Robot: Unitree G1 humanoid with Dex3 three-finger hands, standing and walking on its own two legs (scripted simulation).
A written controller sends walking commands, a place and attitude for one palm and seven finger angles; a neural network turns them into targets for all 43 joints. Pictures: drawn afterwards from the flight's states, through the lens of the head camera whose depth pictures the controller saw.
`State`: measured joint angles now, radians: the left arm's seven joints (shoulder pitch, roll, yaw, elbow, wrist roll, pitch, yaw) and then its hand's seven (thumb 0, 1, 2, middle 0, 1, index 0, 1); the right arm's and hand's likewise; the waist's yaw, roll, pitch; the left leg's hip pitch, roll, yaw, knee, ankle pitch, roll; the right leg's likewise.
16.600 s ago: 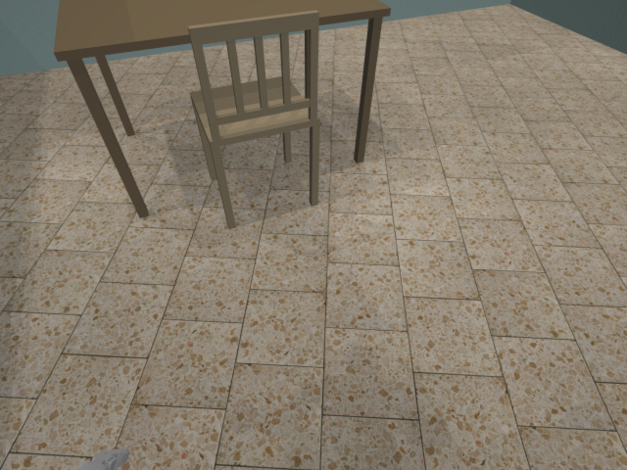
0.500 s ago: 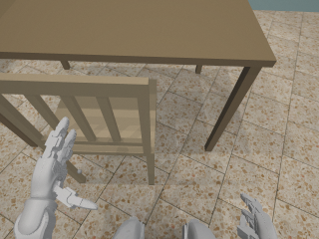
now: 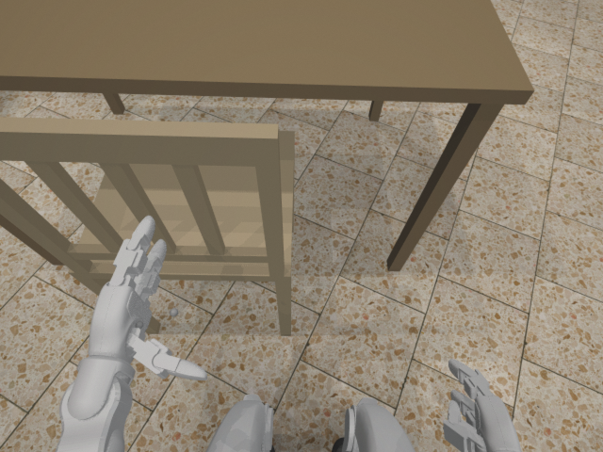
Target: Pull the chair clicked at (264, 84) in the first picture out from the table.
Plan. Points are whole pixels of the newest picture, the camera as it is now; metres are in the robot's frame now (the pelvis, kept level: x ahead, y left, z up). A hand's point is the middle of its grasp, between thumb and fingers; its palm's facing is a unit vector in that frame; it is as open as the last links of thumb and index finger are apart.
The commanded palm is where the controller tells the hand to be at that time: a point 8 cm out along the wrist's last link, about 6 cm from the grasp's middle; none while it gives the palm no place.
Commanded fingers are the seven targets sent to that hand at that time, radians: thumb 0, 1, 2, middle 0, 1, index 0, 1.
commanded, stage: aim the fingers beside a spindle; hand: left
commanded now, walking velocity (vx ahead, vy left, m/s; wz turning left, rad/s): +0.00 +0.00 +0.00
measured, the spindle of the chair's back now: (144, 212) +0.44 +0.26 +0.00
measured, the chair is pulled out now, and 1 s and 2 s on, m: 0.00 0.00 0.00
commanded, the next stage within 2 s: none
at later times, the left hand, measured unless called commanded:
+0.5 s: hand (200, 291) +0.31 +0.15 +0.02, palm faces -0.01 -1.00 -0.04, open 16.9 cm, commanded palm +0.29 +0.20 +0.01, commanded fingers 0.00 -0.50 0.30 -0.06 -0.08 -0.06 -0.08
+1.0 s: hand (205, 312) +0.29 +0.14 +0.01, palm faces -0.02 -1.00 +0.00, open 16.9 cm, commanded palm +0.28 +0.21 +0.02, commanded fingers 0.00 -0.50 0.30 -0.06 -0.08 -0.06 -0.08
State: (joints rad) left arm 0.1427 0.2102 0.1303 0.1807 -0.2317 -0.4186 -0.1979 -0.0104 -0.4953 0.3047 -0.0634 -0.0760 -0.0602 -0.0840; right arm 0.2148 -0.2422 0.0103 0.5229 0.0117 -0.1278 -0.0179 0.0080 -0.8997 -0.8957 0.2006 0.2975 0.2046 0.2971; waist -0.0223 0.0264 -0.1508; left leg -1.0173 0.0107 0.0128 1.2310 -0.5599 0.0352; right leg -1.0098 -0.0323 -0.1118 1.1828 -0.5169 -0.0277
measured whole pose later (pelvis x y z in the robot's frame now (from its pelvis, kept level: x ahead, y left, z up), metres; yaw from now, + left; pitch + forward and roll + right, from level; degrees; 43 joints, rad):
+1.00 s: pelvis +0.00 +0.00 -0.01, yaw +0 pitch +22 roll -2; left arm 0.11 0.17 0.05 0.19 -0.18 -0.46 -0.11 -0.01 -0.49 0.30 -0.06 -0.08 -0.06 -0.08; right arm 0.20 -0.24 -0.01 0.51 0.00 -0.07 -0.01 0.01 -0.90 -0.90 0.20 0.30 0.20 0.30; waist -0.03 0.02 -0.16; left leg -1.09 0.01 0.01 1.29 -0.58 0.03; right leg -1.09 -0.03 -0.11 1.25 -0.54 -0.04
